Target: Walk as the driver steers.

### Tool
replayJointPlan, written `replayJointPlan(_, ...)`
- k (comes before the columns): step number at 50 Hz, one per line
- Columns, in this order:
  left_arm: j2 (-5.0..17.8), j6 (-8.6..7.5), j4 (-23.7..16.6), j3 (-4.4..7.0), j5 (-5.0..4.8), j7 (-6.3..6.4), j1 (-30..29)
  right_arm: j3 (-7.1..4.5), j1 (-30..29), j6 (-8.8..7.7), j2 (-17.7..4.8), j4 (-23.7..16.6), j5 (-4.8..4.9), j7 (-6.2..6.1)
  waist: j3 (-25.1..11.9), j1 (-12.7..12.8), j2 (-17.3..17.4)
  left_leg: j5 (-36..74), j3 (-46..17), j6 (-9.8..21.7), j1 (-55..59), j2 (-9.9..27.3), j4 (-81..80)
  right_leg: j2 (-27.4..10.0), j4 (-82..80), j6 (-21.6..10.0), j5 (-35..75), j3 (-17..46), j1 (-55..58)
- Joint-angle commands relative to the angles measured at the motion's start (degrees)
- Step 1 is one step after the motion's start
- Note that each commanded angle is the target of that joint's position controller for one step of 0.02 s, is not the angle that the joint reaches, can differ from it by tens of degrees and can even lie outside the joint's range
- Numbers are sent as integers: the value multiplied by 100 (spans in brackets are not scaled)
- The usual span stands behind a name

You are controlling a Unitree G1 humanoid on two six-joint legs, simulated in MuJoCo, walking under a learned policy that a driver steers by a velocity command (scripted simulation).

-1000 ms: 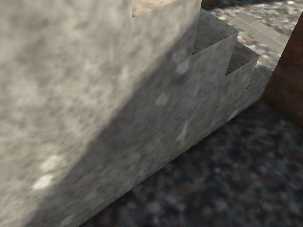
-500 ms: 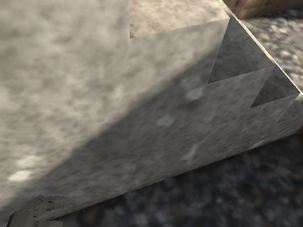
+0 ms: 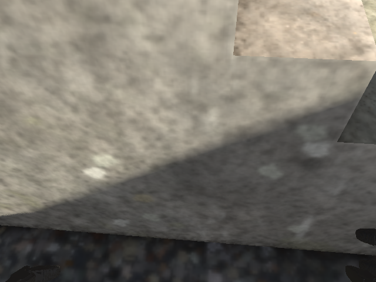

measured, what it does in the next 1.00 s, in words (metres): steps to the left, turning left: left foot, then right foot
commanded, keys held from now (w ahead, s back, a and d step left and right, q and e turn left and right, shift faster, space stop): w+q+shift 0.52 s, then w+e+shift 0.48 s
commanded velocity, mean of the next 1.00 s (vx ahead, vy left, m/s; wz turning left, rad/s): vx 0.23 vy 0.34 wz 0.44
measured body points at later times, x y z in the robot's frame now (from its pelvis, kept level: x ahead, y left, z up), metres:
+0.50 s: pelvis +0.01 +0.10 -0.01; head +0.04 +0.11 +0.44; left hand -0.09 +0.41 -0.12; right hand +0.32 -0.05 -0.08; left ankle -0.07 +0.20 -0.66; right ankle +0.09 -0.06 -0.74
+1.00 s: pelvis +0.01 +0.35 -0.03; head +0.06 +0.33 +0.41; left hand -0.01 +0.68 -0.11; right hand +0.25 +0.17 -0.14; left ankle -0.08 +0.39 -0.72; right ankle +0.04 +0.32 -0.75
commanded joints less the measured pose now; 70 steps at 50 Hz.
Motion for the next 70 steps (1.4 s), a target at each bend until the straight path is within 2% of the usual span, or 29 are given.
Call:
replayJointPlan(1,1118,4,-294,327,-66,-95,-370,-105,2,-79,-379,-317,17,23,-1154,-100,-1114,-99,379,110,330,-1,-589,-1426,-507,-892,1848,755,1070)
replayJointPlan(6,925,215,148,311,-213,-204,-321,-185,913,2,-380,77,-5,-35,-966,-437,-729,390,725,935,1674,-460,-2695,-1083,741,-127,891,6,545)
replayJointPlan(8,486,205,-206,145,344,-147,-727,-458,1718,-121,-1571,329,-134,-34,-487,-546,1559,6097,-2298,1944,3597,794,-2573,-24,3634,720,-3211,197,-3100)
replayJointPlan(9,591,48,-524,122,277,-85,-1185,-595,1540,-381,-1946,120,-546,73,-1686,-626,1270,5650,-3390,2840,3335,1382,-3196,320,4598,816,-3339,1563,-3235)
replayJointPlan(12,1023,117,506,153,12,-32,165,-230,170,-237,-1127,271,-396,215,-931,381,488,4551,-1408,2136,2533,174,-3109,152,4033,534,-1478,1678,-2439)
replayJointPlan(13,993,37,329,180,-124,182,-86,-244,-66,-237,-1008,-250,30,34,-1348,338,653,4235,-1509,2236,1598,-30,-3087,685,3688,471,-1190,1777,-1660)
replayJointPlan(17,913,-76,879,67,-268,420,854,40,-286,-364,-633,-752,-181,281,-1282,420,225,2300,-1520,1438,463,-502,-2813,709,714,56,31,1742,946)
replayJointPlan(19,1350,-240,1291,147,-99,377,2219,363,516,-376,387,-942,-261,528,-1737,403,-1122,-1018,-1518,923,-1024,-1170,-285,-1436,247,-650,1190,3676,3027)
replayJointPlan(21,1657,-360,1087,239,-167,462,1269,172,1011,-280,-548,-761,-79,608,-1495,-39,-1193,-893,-1530,463,-1623,-448,1906,-3073,-971,-1631,-678,5765,1673)
replayJointPlan(22,1455,-346,1122,205,-285,485,909,108,876,-203,-762,-839,-216,598,-1082,-164,-1242,-603,-1575,519,-1516,-370,2239,-2506,-920,-1178,-741,4811,1277)
replayJointPlan(23,1247,-16,1403,250,48,360,621,163,467,-6,-737,-129,-780,766,-487,-104,-845,227,-1084,536,-1683,-196,2136,-2049,-618,-670,-91,3334,981)
replayJointPlan(24,1320,-119,1159,264,-299,426,811,82,864,-30,-727,-928,-428,601,-452,-340,-1123,105,-1358,567,-1166,-203,1885,-1624,-663,-475,-362,3165,525)
replayJointPlan(26,1425,-161,1215,302,-259,512,791,235,550,12,-328,-930,-252,577,-110,-357,-1179,220,-904,535,-926,-67,1199,-1585,-765,-321,37,2277,154)
replayJointPlan(32,2097,-122,1072,569,-194,357,1140,401,1149,-38,116,-821,-328,713,-57,-578,-1510,313,132,807,2007,-667,-1757,-1211,-1242,-141,-3,1210,-963)
replayJointPlan(34,1595,-182,996,402,-149,290,1174,248,2167,-112,-120,-405,-292,706,-388,-1088,-957,130,237,1215,3211,-828,-2697,-644,369,-20,857,781,-1063)
replayJointPlan(36,872,-123,334,194,-5,295,1325,35,2485,-255,-1274,-557,-547,707,-1203,-1008,2526,1830,-1882,2151,4469,530,-3699,776,3697,291,-3090,806,-3297)
replayJointPlan(37,959,-118,416,187,-223,300,1476,17,2406,-395,-1097,-545,-542,635,-1354,-950,2689,1862,-2444,2485,4022,775,-4110,582,4800,197,-3101,1535,-3291)
replayJointPlan(43,799,73,787,102,1,344,1783,273,617,-360,94,-645,-450,136,-470,264,632,2612,197,1749,1636,166,-3957,76,3871,285,-1101,1240,-1076)
replayJointPlan(46,713,-47,662,10,-114,301,1896,177,502,-378,-40,-769,-366,48,-385,486,301,4210,178,1379,1441,285,-3373,-111,2515,-210,-819,1541,-180)
replayJointPlan(48,998,-111,1255,182,-49,209,3833,121,-179,-288,-141,-1127,-393,-83,-1002,1504,-738,4915,540,743,706,-69,-1006,70,888,-592,507,1433,1741)
replayJointPlan(49,1146,-144,1446,171,-46,157,3822,219,0,-296,184,-1327,-620,-107,-386,1271,-2275,-706,526,333,-1126,-699,795,-254,664,-668,1435,2302,2494)
replayJointPlan(50,1749,-249,816,199,-84,135,2720,222,1027,-334,220,-1239,-616,-25,-1414,273,-2830,-2048,-668,-301,-1852,-1304,2707,-2044,270,-1997,1722,5703,2680)
replayJointPlan(53,1545,-246,46,51,-58,247,1061,114,552,-279,-647,-1363,-403,3,-220,-128,-505,-638,-1347,-358,-2138,-987,3796,-1846,-275,-1704,45,5301,543)
replayJointPlan(57,1683,212,-248,155,111,329,670,303,809,-127,125,-1267,-467,252,-427,-225,-956,183,-589,-79,-253,-819,1280,-532,-309,-806,360,3277,-782)
replayJointPlan(63,1613,379,-188,212,-174,299,242,187,906,-444,90,-1036,-281,117,-488,-5,-1396,667,-93,-86,1479,-987,-2282,-73,115,-273,-98,3046,-721)
replayJointPlan(65,1151,295,-219,95,-146,260,-5,65,1404,-482,-42,-841,-251,10,-454,-185,-1113,1078,-26,127,2391,-873,-3334,375,966,-26,-761,2865,-1362)
replayJointPlan(67,406,208,-420,-88,42,59,307,-110,2289,-648,-1050,-667,-446,-106,-1181,-65,736,5623,-3003,884,3533,1852,-3019,1060,5017,401,-2897,2620,-3762)
replayJointPlan(68,842,101,-473,-12,-92,-76,563,-238,2115,-784,-1354,-592,-545,-95,-2100,212,1412,4288,-3834,1486,3277,2134,-3647,700,5716,421,-2715,3015,-3275)
replayJointPlan(70,1411,206,-188,234,-263,-129,422,-91,979,-718,-705,-636,-407,-203,-1205,484,1055,2140,-2110,1407,2456,1454,-3842,294,6371,685,-1869,2671,-3300)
